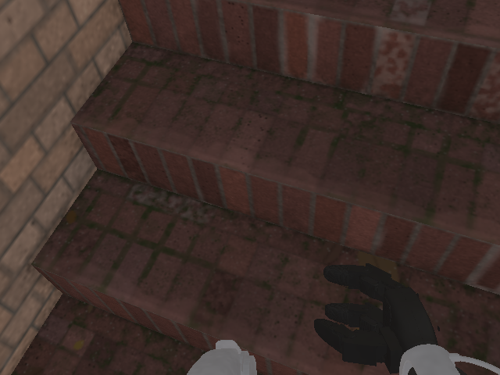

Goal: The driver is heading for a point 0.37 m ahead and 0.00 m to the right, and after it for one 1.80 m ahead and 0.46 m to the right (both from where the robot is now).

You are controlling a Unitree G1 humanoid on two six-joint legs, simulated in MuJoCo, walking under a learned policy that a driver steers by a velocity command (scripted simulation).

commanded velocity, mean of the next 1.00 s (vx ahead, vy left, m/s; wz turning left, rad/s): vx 0.50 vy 0.00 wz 0.00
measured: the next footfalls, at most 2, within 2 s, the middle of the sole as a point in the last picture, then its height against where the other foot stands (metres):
right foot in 0.52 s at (334, 317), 0.17 m higher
left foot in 1.04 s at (253, 121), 0.17 m higher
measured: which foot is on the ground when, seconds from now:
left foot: down 0.00-0.56, up 0.58-1.00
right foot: down 0.00-0.02, up 0.04-0.50, down 0.52-1.00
